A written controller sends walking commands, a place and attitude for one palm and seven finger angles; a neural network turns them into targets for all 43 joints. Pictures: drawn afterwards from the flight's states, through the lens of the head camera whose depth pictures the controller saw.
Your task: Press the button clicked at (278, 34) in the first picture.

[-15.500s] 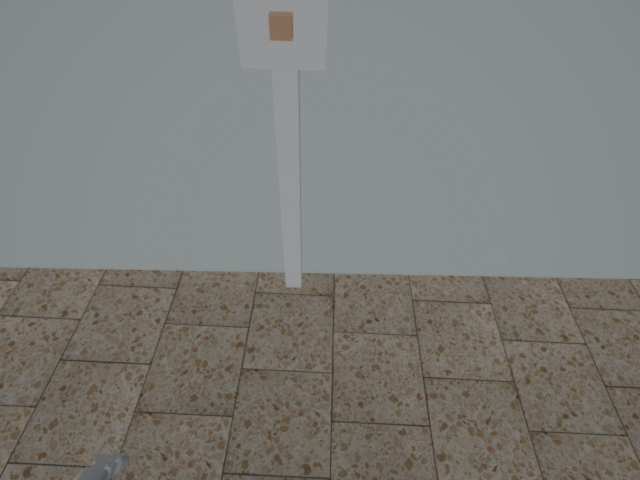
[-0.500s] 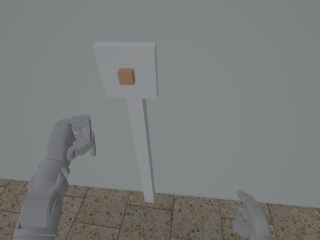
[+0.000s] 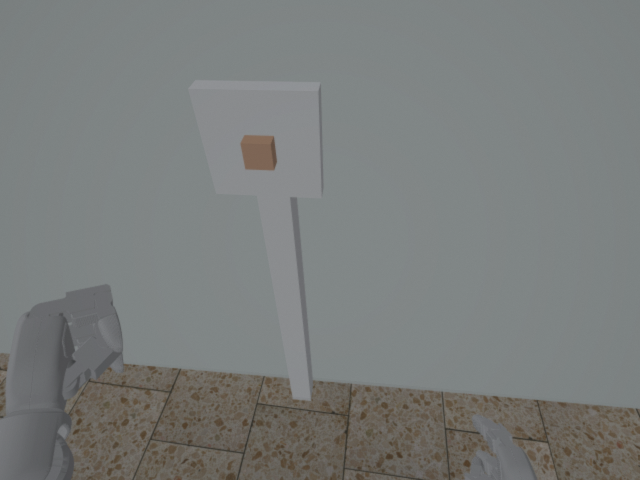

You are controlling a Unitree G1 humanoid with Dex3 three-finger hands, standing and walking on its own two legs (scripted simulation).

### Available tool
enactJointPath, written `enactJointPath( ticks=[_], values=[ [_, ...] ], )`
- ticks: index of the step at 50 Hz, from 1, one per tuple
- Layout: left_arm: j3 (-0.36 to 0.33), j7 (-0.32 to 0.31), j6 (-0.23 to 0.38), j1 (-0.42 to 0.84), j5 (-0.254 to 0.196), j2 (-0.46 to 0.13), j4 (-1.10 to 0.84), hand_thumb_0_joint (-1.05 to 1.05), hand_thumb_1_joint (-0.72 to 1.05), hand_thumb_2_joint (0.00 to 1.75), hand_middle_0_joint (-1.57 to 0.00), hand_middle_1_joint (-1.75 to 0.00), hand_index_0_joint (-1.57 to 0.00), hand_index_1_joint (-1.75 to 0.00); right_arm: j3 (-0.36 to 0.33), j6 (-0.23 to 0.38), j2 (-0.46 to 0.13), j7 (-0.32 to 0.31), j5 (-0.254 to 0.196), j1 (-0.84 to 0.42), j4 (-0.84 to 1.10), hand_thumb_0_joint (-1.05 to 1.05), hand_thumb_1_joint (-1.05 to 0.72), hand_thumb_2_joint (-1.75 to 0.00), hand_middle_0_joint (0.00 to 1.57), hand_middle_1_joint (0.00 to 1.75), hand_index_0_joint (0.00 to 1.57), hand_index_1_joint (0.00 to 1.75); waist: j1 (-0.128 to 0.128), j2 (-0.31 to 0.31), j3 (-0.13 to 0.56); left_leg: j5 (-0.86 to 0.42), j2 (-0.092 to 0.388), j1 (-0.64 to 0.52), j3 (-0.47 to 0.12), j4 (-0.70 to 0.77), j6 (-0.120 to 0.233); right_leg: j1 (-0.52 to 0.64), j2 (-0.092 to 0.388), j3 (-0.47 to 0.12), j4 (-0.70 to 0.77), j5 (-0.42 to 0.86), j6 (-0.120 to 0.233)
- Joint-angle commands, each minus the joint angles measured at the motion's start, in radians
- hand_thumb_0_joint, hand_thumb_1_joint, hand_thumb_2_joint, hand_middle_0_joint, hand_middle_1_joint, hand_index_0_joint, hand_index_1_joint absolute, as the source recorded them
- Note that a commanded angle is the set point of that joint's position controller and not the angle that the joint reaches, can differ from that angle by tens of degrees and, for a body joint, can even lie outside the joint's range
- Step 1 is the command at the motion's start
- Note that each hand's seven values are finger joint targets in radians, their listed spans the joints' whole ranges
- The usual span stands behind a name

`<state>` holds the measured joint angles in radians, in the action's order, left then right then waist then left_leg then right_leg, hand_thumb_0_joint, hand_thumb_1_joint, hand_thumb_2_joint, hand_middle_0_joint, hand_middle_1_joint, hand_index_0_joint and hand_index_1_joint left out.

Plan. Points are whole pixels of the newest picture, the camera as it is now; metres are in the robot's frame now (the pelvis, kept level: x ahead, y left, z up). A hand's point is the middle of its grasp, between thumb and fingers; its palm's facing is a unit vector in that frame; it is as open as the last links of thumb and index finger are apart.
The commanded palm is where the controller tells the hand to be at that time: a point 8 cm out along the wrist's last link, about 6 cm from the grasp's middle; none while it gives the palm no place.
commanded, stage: draw the hand back to the body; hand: left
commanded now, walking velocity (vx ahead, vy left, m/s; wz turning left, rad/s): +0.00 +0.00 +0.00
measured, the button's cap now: (259, 151) +0.51 +0.15 +0.17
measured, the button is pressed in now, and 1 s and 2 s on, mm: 0 0 0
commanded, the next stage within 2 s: step back with the hand held close in 0.40 s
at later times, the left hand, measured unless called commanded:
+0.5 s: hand (82, 356) +0.18 +0.25 +0.15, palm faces +0.42 -0.83 -0.37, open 3.1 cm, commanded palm +0.13 +0.29 +0.17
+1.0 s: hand (47, 383) +0.15 +0.26 +0.16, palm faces +0.32 -0.79 -0.52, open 3.1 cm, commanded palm +0.09 +0.30 +0.17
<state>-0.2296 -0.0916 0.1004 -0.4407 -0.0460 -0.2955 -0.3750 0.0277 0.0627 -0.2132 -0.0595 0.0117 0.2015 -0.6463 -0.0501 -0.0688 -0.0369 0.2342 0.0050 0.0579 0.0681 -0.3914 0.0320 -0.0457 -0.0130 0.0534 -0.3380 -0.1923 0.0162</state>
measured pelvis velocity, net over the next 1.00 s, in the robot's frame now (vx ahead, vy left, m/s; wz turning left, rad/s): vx -0.05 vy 0.03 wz -0.03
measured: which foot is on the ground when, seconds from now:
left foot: down 0.00-1.00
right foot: down 0.00-1.00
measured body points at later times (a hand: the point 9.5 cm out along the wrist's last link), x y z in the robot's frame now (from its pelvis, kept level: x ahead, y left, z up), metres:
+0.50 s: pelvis +0.00 +0.01 +0.00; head -0.02 +0.00 +0.45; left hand +0.15 +0.29 +0.17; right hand +0.20 -0.20 -0.08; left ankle +0.00 +0.09 -0.75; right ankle +0.00 -0.11 -0.75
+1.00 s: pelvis -0.05 +0.03 -0.01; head -0.03 +0.03 +0.44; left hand +0.13 +0.30 +0.18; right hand +0.13 -0.22 -0.08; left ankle +0.00 +0.09 -0.75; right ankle +0.00 -0.11 -0.75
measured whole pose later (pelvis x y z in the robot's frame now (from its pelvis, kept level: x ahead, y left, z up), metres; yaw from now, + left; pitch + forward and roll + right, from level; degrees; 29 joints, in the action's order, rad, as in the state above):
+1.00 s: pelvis -0.05 +0.03 -0.01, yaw -2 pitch +0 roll +0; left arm -0.40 -0.12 0.20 -0.64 -0.03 -0.42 -0.59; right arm -0.02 0.01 -0.22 -0.07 -0.01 0.19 -0.52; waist 0.00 0.00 -0.03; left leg 0.23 -0.02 0.30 0.11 -0.53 0.08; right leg -0.32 0.02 0.01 -0.52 -0.19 -0.02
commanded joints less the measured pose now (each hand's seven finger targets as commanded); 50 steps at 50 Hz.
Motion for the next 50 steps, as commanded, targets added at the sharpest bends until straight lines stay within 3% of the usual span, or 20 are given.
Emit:
enactJointPath(
  ticks=[1, 6, 10, 11, 14, 17, 24, 25, 26, 27, 28, 29, 32, 35, 38, 41, 46, 50],
  values=[
    [-0.13, -0.026, 0.08, 0.03, -0.005, -0.171, -0.313, 0.0, 0.9, 0.9, -1.3, -1.5, -1.3, -1.5, -0.038, 0.073, -0.106, -0.008, 0.003, -0.158, 0.195, 0.0, -0.9, -0.9, 0.2, 0.3, 0.2, 0.3, -0.025, -0.008, 0.107, -0.22, 0.021, 0.014, -0.072, 0.048, -0.013, 0.003, 0.012, -0.049, 0.035, 0.132, 0.014],
    [-0.157, -0.03, 0.074, -0.053, -0.005, -0.174, -0.312, 0.0, 0.9, 0.9, -1.3, -1.5, -1.3, -1.5, -0.043, 0.08, -0.109, -0.012, 0.001, -0.14, 0.194, 0.0, -0.9, -0.9, 0.2, 0.3, 0.2, 0.3, -0.024, 0.006, 0.048, -0.222, 0.026, 0.029, -0.075, 0.048, -0.018, -0.029, 0.005, -0.047, 0.037, 0.123, 0.015],
    [-0.119, -0.031, 0.069, 0.004, 0.004, -0.145, -0.287, 0.0, 0.9, 0.9, -1.3, -1.5, -1.3, -1.5, -0.045, 0.084, -0.116, -0.017, 0.002, -0.131, 0.183, 0.0, -0.9, -0.9, 0.2, 0.3, 0.2, 0.3, -0.007, 0.041, 0.005, -0.178, 0.027, 0.026, -0.075, 0.052, -0.012, -0.069, 0.006, -0.04, 0.053, 0.077, 0.011],
    [-0.113, -0.032, 0.068, 0.02, 0.004, -0.14, -0.291, 0.0, 0.9, 0.9, -1.3, -1.5, -1.3, -1.5, -0.044, 0.084, -0.115, -0.019, 0.001, -0.134, 0.184, 0.0, -0.9, -0.9, 0.2, 0.3, 0.2, 0.3, -0.006, 0.027, 0.001, -0.166, 0.027, 0.027, -0.076, 0.053, -0.009, -0.074, 0.007, -0.042, 0.052, 0.065, 0.01],
    [-0.133, -0.04, 0.069, 0.014, 0.006, -0.157, -0.292, 0.0, 0.9, 0.9, -1.3, -1.5, -1.3, -1.5, -0.044, 0.085, -0.113, -0.021, 0.007, -0.127, 0.183, 0.0, -0.9, -0.9, 0.2, 0.3, 0.2, 0.3, -0.017, 0.042, 0.049, -0.183, 0.023, 0.019, -0.079, 0.049, -0.009, -0.042, 0.009, -0.041, 0.041, 0.082, 0.013],
    [-0.14, -0.043, 0.069, 0.013, 0.005, -0.166, -0.325, 0.0, 0.9, 0.9, -1.3, -1.5, -1.3, -1.5, -0.04, 0.09, -0.109, -0.021, 0.008, -0.133, 0.186, 0.0, -0.9, -0.9, 0.2, 0.3, 0.2, 0.3, -0.024, -0.019, 0.087, -0.201, 0.022, 0.012, -0.082, 0.047, -0.015, -0.016, 0.012, -0.048, 0.032, 0.103, 0.016],
    [-0.151, -0.042, 0.062, -0.02, 0.003, -0.166, -0.321, 0.0, 0.9, 0.9, -1.3, -1.5, -1.3, -1.5, -0.034, 0.09, -0.104, -0.014, 0.01, -0.136, 0.185, 0.0, -0.9, -0.9, 0.2, 0.3, 0.2, 0.3, -0.028, -0.018, 0.065, -0.241, 0.026, 0.034, -0.086, 0.045, -0.026, -0.005, 0.007, -0.041, 0.024, 0.135, 0.018],
    [-0.152, -0.041, 0.057, -0.035, 0.002, -0.165, -0.298, 0.0, 0.9, 0.9, -1.3, -1.5, -1.3, -1.5, -0.036, 0.088, -0.105, -0.015, 0.009, -0.137, 0.185, 0.0, -0.9, -0.9, 0.2, 0.3, 0.2, 0.3, -0.028, 0.005, 0.048, -0.231, 0.027, 0.034, -0.083, 0.047, -0.025, -0.015, 0.005, -0.041, 0.033, 0.13, 0.018],
    [-0.154, -0.042, 0.054, 0.043, 0.0, -0.174, -0.29, 0.0, 0.9, 0.9, -1.3, -1.5, -1.3, -1.5, -0.033, 0.082, -0.108, -0.016, 0.008, -0.138, 0.178, 0.0, -0.9, -0.9, 0.2, 0.3, 0.2, 0.3, -0.017, 0.006, 0.031, -0.208, 0.027, 0.044, -0.084, 0.053, -0.023, -0.024, 0.008, -0.044, 0.037, 0.113, 0.017],
    [-0.283, -0.041, 0.093, 0.101, -0.013, -0.294, -0.341, 0.0, 0.9, 0.9, -1.3, -1.5, -1.3, -1.5, -0.037, 0.058, -0.128, -0.015, -0.008, -0.116, 0.224, 0.0, -0.9, -0.9, 0.2, 0.3, 0.2, 0.3, 0.027, 0.035, -0.044, -0.114, 0.044, 0.121, -0.094, 0.03, 0.007, -0.15, 0.054, -0.149, 0.088, 0.128, 0.009],
    [-0.224, -0.03, 0.094, -0.009, -0.013, -0.212, -0.246, 0.0, 0.9, 0.9, -1.3, -1.5, -1.3, -1.5, -0.04, 0.042, -0.113, -0.018, -0.004, -0.115, 0.206, 0.0, -0.9, -0.9, 0.2, 0.3, 0.2, 0.3, 0.031, 0.099, -0.034, -0.084, 0.039, 0.112, -0.104, 0.016, 0.012, -0.175, 0.073, -0.149, 0.105, 0.097, 0.008],
    [-0.188, -0.024, 0.092, -0.037, -0.005, -0.185, -0.243, 0.0, 0.9, 0.9, -1.3, -1.5, -1.3, -1.5, -0.044, 0.03, -0.12, -0.013, -0.002, -0.121, 0.21, 0.0, -0.9, -0.9, 0.2, 0.3, 0.2, 0.3, 0.033, 0.095, -0.028, -0.094, 0.039, 0.096, -0.097, 0.008, 0.013, -0.192, 0.077, -0.156, 0.114, 0.1, 0.008],
    [-0.177, -0.022, 0.109, -0.081, 0.0, -0.178, -0.276, 0.0, 0.9, 0.9, -1.3, -1.5, -1.3, -1.5, -0.053, 0.012, -0.129, -0.011, -0.002, -0.12, 0.225, 0.0, -0.9, -0.9, 0.2, 0.3, 0.2, 0.3, 0.035, 0.062, 0.061, -0.165, 0.047, 0.102, -0.092, 0.0, 0.01, -0.152, 0.083, -0.134, 0.062, 0.172, 0.002],
    [-0.196, -0.029, 0.121, -0.128, 0.0, -0.204, -0.345, 0.0, 0.9, 0.9, -1.3, -1.5, -1.3, -1.5, -0.063, 0.001, -0.133, -0.012, -0.007, -0.122, 0.245, 0.0, -0.9, -0.9, 0.2, 0.3, 0.2, 0.3, 0.031, 0.017, 0.181, -0.296, 0.063, 0.088, -0.094, -0.013, 0.011, -0.089, 0.081, -0.11, -0.018, 0.301, -0.006],
    [-0.248, -0.04, 0.132, -0.19, 0.001, -0.242, -0.411, 0.0, 0.9, 0.9, -1.3, -1.5, -1.3, -1.5, -0.075, -0.009, -0.128, -0.011, -0.012, -0.112, 0.272, 0.0, -0.9, -0.9, 0.2, 0.3, 0.2, 0.3, 0.027, 0.017, 0.266, -0.389, 0.08, 0.109, -0.101, -0.036, 0.008, -0.042, 0.074, -0.102, -0.097, 0.39, -0.009],
    [-0.285, -0.049, 0.14, -0.229, -0.002, -0.265, -0.439, 0.0, 0.9, 0.9, -1.3, -1.5, -1.3, -1.5, -0.08, -0.016, -0.122, -0.014, -0.016, -0.116, 0.29, 0.0, -0.9, -0.9, 0.2, 0.3, 0.2, 0.3, 0.025, 0.01, 0.268, -0.41, 0.091, 0.155, -0.112, -0.038, 0.004, -0.042, 0.07, -0.098, -0.146, 0.391, -0.013],
    [-0.276, -0.051, 0.15, -0.239, -0.001, -0.234, -0.398, 0.0, 0.9, 0.9, -1.3, -1.5, -1.3, -1.5, -0.088, -0.009, -0.129, -0.02, -0.017, -0.107, 0.29, 0.0, -0.9, -0.9, 0.2, 0.3, 0.2, 0.3, 0.031, -0.012, 0.175, -0.287, 0.132, 0.294, -0.14, 0.013, 0.022, -0.078, 0.05, -0.091, -0.221, 0.236, -0.023],
    [-0.254, -0.053, 0.163, -0.186, 0.015, -0.207, -0.367, 0.0, 0.9, 0.9, -1.3, -1.5, -1.3, -1.5, -0.092, 0.01, -0.144, -0.024, -0.019, -0.095, 0.288, 0.0, -0.9, -0.9, 0.2, 0.3, 0.2, 0.3, 0.04, -0.016, 0.099, 0.072, 0.158, 0.504, -0.167, 0.071, 0.058, -0.039, 0.044, -0.114, -0.281, 0.128, -0.023]
  ],
)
